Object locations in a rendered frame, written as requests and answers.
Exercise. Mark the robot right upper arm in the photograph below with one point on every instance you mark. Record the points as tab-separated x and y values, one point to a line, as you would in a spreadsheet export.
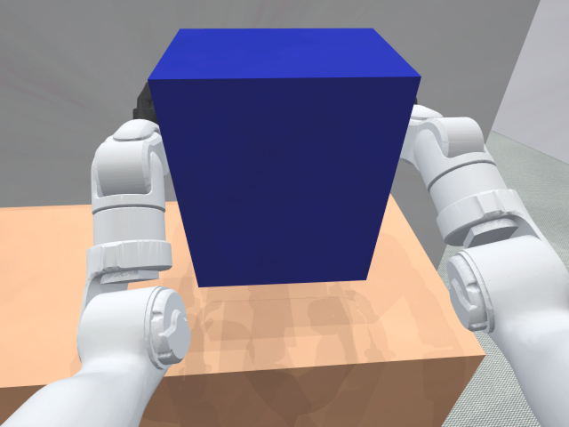
515	291

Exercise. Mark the robot left upper arm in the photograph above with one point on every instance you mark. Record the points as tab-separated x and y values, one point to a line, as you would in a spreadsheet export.
127	341

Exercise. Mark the pedestal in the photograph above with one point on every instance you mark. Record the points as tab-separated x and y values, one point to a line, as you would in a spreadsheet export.
388	351

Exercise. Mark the left robot forearm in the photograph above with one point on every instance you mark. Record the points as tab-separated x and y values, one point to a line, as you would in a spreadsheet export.
128	206

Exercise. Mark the carton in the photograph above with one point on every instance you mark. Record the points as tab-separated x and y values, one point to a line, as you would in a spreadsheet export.
283	145

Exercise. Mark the right robot forearm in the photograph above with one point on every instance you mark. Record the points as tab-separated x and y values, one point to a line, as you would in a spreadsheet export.
474	205

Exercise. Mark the robot left hand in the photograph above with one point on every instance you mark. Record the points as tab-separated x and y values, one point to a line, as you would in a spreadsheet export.
145	106

